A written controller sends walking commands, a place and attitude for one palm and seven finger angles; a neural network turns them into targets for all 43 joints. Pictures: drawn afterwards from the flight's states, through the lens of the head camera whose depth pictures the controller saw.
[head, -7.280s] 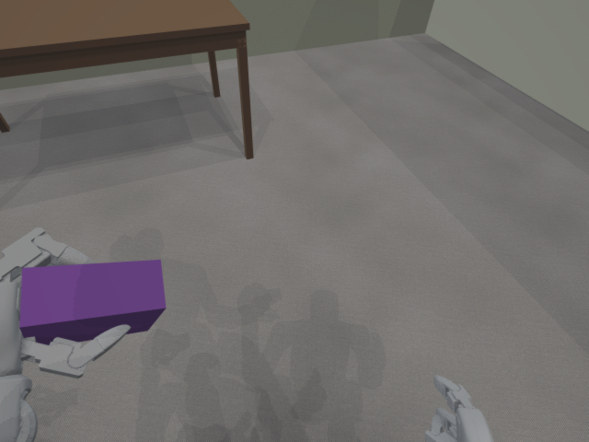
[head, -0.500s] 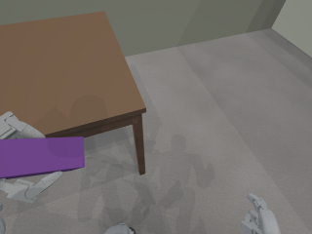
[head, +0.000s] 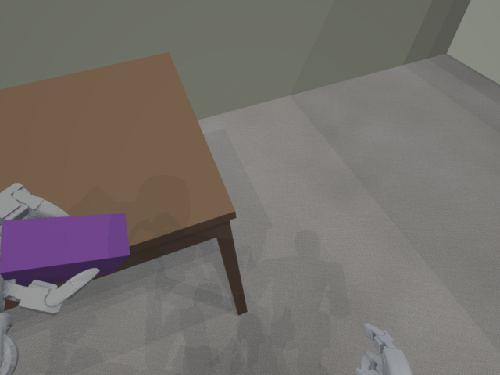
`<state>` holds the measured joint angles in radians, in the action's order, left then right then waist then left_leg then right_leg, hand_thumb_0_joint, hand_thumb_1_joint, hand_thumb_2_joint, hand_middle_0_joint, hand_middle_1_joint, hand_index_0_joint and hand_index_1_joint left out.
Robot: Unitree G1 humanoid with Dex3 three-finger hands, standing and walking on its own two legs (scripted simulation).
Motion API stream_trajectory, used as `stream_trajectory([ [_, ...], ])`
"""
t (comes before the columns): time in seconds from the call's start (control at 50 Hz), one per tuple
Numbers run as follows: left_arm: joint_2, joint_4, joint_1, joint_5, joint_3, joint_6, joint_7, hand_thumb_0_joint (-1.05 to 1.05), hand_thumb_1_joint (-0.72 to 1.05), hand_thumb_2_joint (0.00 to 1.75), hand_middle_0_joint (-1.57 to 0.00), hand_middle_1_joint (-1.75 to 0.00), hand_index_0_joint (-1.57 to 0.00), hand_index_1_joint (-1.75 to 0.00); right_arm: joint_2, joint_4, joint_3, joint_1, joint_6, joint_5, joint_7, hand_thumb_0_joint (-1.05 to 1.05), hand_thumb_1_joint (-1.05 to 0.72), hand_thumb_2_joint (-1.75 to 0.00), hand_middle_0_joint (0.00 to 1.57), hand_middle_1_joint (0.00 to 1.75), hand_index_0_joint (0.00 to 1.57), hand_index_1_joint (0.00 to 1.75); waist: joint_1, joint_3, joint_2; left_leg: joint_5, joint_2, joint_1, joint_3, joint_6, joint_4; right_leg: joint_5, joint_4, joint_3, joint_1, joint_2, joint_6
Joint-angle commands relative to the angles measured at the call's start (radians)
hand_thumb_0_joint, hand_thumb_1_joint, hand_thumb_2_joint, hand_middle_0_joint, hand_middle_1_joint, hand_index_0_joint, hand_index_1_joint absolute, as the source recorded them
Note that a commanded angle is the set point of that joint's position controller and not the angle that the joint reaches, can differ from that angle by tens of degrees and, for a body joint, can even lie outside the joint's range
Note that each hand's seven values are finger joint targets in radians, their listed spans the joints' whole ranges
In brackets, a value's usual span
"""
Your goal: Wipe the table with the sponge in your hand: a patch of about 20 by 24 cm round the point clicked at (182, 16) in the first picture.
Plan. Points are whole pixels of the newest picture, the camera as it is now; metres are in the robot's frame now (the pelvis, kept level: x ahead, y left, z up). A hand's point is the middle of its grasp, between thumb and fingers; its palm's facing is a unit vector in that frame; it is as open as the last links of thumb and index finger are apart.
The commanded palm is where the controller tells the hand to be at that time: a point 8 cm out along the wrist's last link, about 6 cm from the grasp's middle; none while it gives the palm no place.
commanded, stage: come to a stop and stand still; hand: left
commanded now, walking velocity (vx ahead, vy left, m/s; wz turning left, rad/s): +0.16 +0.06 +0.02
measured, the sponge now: (85, 249) +0.23 +0.22 +0.16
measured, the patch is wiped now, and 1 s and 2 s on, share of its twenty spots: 0.00 0.00 0.00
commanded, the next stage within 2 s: look again from close up in 1.86 s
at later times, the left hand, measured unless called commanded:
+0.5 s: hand (45, 222) +0.25 +0.27 +0.18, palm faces +0.39 -0.82 -0.41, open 9.5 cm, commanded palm +0.19 +0.30 +0.19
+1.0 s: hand (67, 270) +0.20 +0.22 +0.16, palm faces +0.36 -0.85 -0.38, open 9.5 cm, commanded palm +0.15 +0.26 +0.19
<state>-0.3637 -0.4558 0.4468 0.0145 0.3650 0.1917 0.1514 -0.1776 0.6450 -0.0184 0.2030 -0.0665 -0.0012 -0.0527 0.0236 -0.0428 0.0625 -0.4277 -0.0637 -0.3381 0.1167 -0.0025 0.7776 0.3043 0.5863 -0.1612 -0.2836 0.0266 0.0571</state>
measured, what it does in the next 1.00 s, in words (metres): steps on the spot: left foot, then right foot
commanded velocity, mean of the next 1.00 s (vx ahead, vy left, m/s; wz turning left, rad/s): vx -0.03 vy -0.02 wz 0.00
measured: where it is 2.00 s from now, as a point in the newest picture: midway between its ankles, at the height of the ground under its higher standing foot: outside the picture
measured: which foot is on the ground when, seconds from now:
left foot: up 0.00-0.28, down 0.30-0.68, up 0.70-0.86, down 0.88-1.00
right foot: down 0.00-0.32, up 0.34-0.60, down 0.62-1.00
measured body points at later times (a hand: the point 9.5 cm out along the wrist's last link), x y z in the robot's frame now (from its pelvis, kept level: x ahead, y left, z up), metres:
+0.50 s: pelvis +0.02 +0.02 +0.01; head +0.06 +0.04 +0.46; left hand +0.23 +0.31 +0.20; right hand +0.21 -0.18 -0.07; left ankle +0.07 +0.14 -0.73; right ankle -0.01 -0.09 -0.70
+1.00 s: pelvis -0.02 -0.01 +0.01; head -0.02 -0.01 +0.46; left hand +0.17 +0.27 +0.18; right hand +0.12 -0.28 -0.07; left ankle -0.01 +0.11 -0.73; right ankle -0.01 -0.09 -0.73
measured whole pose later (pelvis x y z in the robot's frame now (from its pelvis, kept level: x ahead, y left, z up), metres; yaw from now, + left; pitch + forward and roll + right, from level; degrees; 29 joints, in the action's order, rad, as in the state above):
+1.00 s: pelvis -0.02 -0.01 +0.01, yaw -2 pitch -1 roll +0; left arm -0.36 -0.45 0.47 0.04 0.33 0.16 0.15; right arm -0.24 0.61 0.01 0.23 -0.05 0.00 -0.08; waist -0.01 -0.02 -0.02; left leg -0.25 -0.02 -0.22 0.04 0.00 0.49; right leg 0.24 0.47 -0.09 -0.21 -0.03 0.05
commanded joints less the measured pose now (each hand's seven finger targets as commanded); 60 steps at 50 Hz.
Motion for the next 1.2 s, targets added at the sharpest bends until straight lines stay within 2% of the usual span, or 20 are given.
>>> stream_trajectory([
  [0.0, -0.189, -0.18, -0.093, 0.016, 0.121, 0.063, 0.02, 0.0, 0.1, 1.3, -1.2, -1.6, -1.2, -1.6, -0.109, -0.162, 0.042, -0.109, -0.042, -0.007, -0.004, 0.0, -0.9, -0.9, 0.2, 0.3, 0.2, 0.3, -0.018, 0.119, -0.204, -0.039, -0.003, -0.297, -0.112, -0.031, 0.35, -0.487, -0.251, 0.43, 0.274, 0.361, 0.127],
  [0.04, -0.186, -0.191, -0.016, 0.004, 0.122, 0.088, 0.026, 0.0, 0.1, 1.3, -1.2, -1.6, -1.2, -1.6, -0.098, -0.159, 0.033, -0.114, -0.028, 0.002, -0.011, 0.0, -0.9, -0.9, 0.2, 0.3, 0.2, 0.3, -0.019, 0.116, -0.159, 0.002, -0.004, -0.262, -0.076, -0.032, 0.26, -0.731, -0.209, 0.251, 0.282, 0.308, 0.09],
  [0.08, -0.187, -0.221, 0.008, 0.006, 0.128, 0.096, 0.03, 0.0, 0.1, 1.3, -1.2, -1.6, -1.2, -1.6, -0.097, -0.173, 0.035, -0.115, -0.022, 0.006, -0.012, 0.0, -0.9, -0.9, 0.2, 0.3, 0.2, 0.3, -0.02, 0.134, -0.172, 0.056, 0.014, -0.188, -0.039, -0.032, 0.126, -0.829, -0.191, 0.177, 0.286, 0.274, 0.065],
  [0.2, -0.195, -0.323, 0.094, 0.02, 0.161, 0.087, 0.044, 0.0, 0.1, 1.3, -1.2, -1.6, -1.2, -1.6, -0.107, -0.232, 0.059, -0.087, -0.016, 0.005, -0.021, 0.0, -0.9, -0.9, 0.2, 0.3, 0.2, 0.3, -0.005, 0.181, -0.174, 0.181, 0.043, -0.029, -0.004, -0.029, -0.193, -0.797, -0.131, 0.155, 0.304, 0.252, 0.048],
  [0.24, -0.189, -0.328, 0.076, 0.025, 0.152, 0.078, 0.045, 0.0, 0.1, 1.3, -1.2, -1.6, -1.2, -1.6, -0.111, -0.234, 0.065, -0.067, -0.008, 0.004, -0.028, 0.0, -0.9, -0.9, 0.2, 0.3, 0.2, 0.3, -0.025, 0.202, -0.137, 0.383, 0.041, 0.133, -0.01, -0.029, -0.34, -0.684, -0.068, 0.137, 0.237, 0.194, -0.001],
  [0.26, -0.188, -0.344, 0.051, 0.028, 0.147, 0.079, 0.046, 0.0, 0.1, 1.3, -1.2, -1.6, -1.2, -1.6, -0.124, -0.235, 0.072, -0.058, -0.006, 0.003, -0.032, 0.0, -0.9, -0.9, 0.2, 0.3, 0.2, 0.3, -0.027, 0.226, -0.07, 0.587, -0.022, 0.216, -0.048, -0.014, -0.371, -0.553, -0.012, 0.112, 0.199, 0.143, -0.036],
  [0.3, -0.193, -0.328, 0.039, 0.023, 0.127, 0.083, 0.035, 0.0, 0.1, 1.3, -1.2, -1.6, -1.2, -1.6, -0.149, -0.237, 0.086, -0.042, -0.015, -0.006, -0.028, 0.0, -0.9, -0.9, 0.2, 0.3, 0.2, 0.3, -0.01, 0.22, 0.121, 1.003, -0.262, 0.319, -0.29, 0.097, -0.385, 0.163, 0.135, 0.1, -0.014, 0.028, -0.078],
  [0.32, -0.177, -0.283, 0.039, 0.017, 0.121, 0.086, 0.028, 0.0, 0.1, 1.3, -1.2, -1.6, -1.2, -1.6, -0.147, -0.233, 0.085, -0.034, -0.026, -0.001, -0.018, 0.0, -0.9, -0.9, 0.2, 0.3, 0.2, 0.3, -0.011, 0.182, 0.116, 1.0, -0.293, 0.292, -0.319, 0.128, -0.419, 0.291, 0.233, 0.127, -0.061, -0.003, -0.074],
  [0.36, -0.191, -0.296, -0.023, 0.009, 0.119, 0.081, 0.024, 0.0, 0.1, 1.3, -1.2, -1.6, -1.2, -1.6, -0.141, -0.208, 0.069, -0.053, -0.039, 0.021, -0.012, 0.0, -0.9, -0.9, 0.2, 0.3, 0.2, 0.3, -0.02, 0.157, 0.175, 0.887, -0.294, 0.238, -0.301, 0.132, -0.45, 0.239, 0.289, 0.149, -0.073, 0.014, -0.076],
  [0.42, -0.161, -0.369, -0.067, 0.011, 0.071, 0.067, 0.018, 0.0, 0.1, 1.3, -1.2, -1.6, -1.2, -1.6, -0.143, -0.203, 0.069, -0.047, -0.068, 0.011, 0.009, 0.0, -0.9, -0.9, 0.2, 0.3, 0.2, 0.3, -0.023, 0.197, 0.172, 0.838, -0.243, 0.292, -0.199, 0.11, -0.41, 0.138, 0.197, 0.122, -0.059, -0.009, -0.081],
  [0.58, -0.165, -0.309, -0.006, 0.031, 0.102, 0.024, 0.015, 0.0, 0.1, 1.3, -1.2, -1.6, -1.2, -1.6, -0.132, -0.204, 0.048, -0.068, -0.075, 0.0, 0.015, 0.0, -0.9, -0.9, 0.2, 0.3, 0.2, 0.3, -0.024, 0.171, 0.126, 0.323, -0.177, 0.085, -0.142, 0.06, -0.42, -0.02, -0.165, 0.07, 0.177, -0.027, -0.085],
  [0.6, -0.188, -0.298, 0.001, 0.03, 0.124, 0.024, 0.017, 0.0, 0.1, 1.3, -1.2, -1.6, -1.2, -1.6, -0.124, -0.204, 0.046, -0.069, -0.068, 0.0, 0.012, 0.0, -0.9, -0.9, 0.2, 0.3, 0.2, 0.3, -0.027, 0.18, 0.086, 0.255, -0.149, 0.064, -0.116, 0.036, -0.388, -0.058, -0.215, 0.098, 0.203, -0.002, -0.074],
  [0.64, -0.195, -0.277, -0.019, 0.037, 0.124, 0.024, 0.019, 0.0, 0.1, 1.3, -1.2, -1.6, -1.2, -1.6, -0.097, -0.207, 0.036, -0.067, -0.055, -0.001, 0.008, 0.0, -0.9, -0.9, 0.2, 0.3, 0.2, 0.3, -0.045, 0.17, -0.093, 0.153, -0.044, 0.053, -0.062, -0.02, -0.233, -0.215, -0.281, 0.28, 0.131, 0.141, -0.008],
  [0.68, -0.17, -0.233, 0.004, 0.055, 0.1, 0.0, 0.009, 0.0, 0.1, 1.3, -1.2, -1.6, -1.2, -1.6, -0.103, -0.199, 0.043, -0.081, -0.051, -0.01, 0.002, 0.0, -0.9, -0.9, 0.2, 0.3, 0.2, 0.3, -0.028, 0.121, -0.248, 0.074, 0.031, 0.036, -0.085, -0.028, -0.076, -0.171, -0.326, 0.378, 0.027, 0.22, 0.046],
  [0.72, -0.168, -0.217, 0.002, 0.052, 0.098, -0.003, 0.011, 0.0, 0.1, 1.3, -1.2, -1.6, -1.2, -1.6, -0.091, -0.192, 0.026, -0.107, -0.045, -0.01, -0.005, 0.0, -0.9, -0.9, 0.2, 0.3, 0.2, 0.3, -0.026, 0.103, -0.223, 0.046, 0.027, -0.017, -0.117, -0.021, -0.014, -0.262, -0.303, 0.348, 0.048, 0.227, 0.065],
  [0.82, -0.172, -0.177, -0.052, 0.037, 0.09, 0.024, 0.018, 0.0, 0.1, 1.3, -1.2, -1.6, -1.2, -1.6, -0.11, -0.17, 0.026, -0.1, -0.05, -0.007, -0.031, 0.0, -0.9, -0.9, 0.2, 0.3, 0.2, 0.3, -0.022, 0.12, -0.158, 0.166, 0.033, 0.027, -0.097, -0.012, -0.25, -0.473, -0.213, 0.248, 0.177, 0.166, 0.022],
  [0.88, -0.17, -0.225, -0.046, 0.035, 0.073, 0.037, 0.02, 0.0, 0.1, 1.3, -1.2, -1.6, -1.2, -1.6, -0.151, -0.184, 0.05, -0.079, -0.046, -0.006, -0.034, 0.0, -0.9, -0.9, 0.2, 0.3, 0.2, 0.3, -0.014, 0.164, -0.015, 0.525, -0.06, 0.171, -0.165, 0.017, -0.363, -0.357, -0.16, 0.217, 0.154, 0.08, -0.038],
  [0.94, -0.182, -0.282, -0.018, 0.028, 0.074, 0.055, 0.02, 0.0, 0.1, 1.3, -1.2, -1.6, -1.2, -1.6, -0.141, -0.201, 0.037, -0.089, -0.043, 0.002, -0.034, 0.0, -0.9, -0.9, 0.2, 0.3, 0.2, 0.3, -0.012, 0.134, 0.146, 0.538, -0.118, 0.093, -0.238, 0.046, -0.411, -0.228, -0.136, 0.168, 0.163, 0.026, -0.059],
  [1.04, -0.165, -0.249, -0.008, 0.025, 0.071, 0.062, 0.024, 0.0, 0.1, 1.3, -1.2, -1.6, -1.2, -1.6, -0.147, -0.198, 0.044, -0.068, -0.062, 0.002, -0.027, 0.0, -0.9, -0.9, 0.2, 0.3, 0.2, 0.3, -0.012, 0.121, 0.033, 0.2, -0.054, -0.003, -0.181, 0.023, -0.403, -0.121, -0.216, 0.235, 0.183, 0.048, -0.044],
  [1.18, -0.148, -0.146, -0.057, 0.031, 0.048, 0.024, 0.02, 0.0, 0.1, 1.3, -1.2, -1.6, -1.2, -1.6, -0.139, -0.184, 0.042, -0.065, -0.045, -0.002, -0.023, 0.0, -0.9, -0.9, 0.2, 0.3, 0.2, 0.3, -0.031, 0.071, -0.132, 0.097, 0.011, 0.094, -0.137, 0.012, -0.276, 0.197, -0.394, 0.335, -0.03, 0.126, -0.016],
])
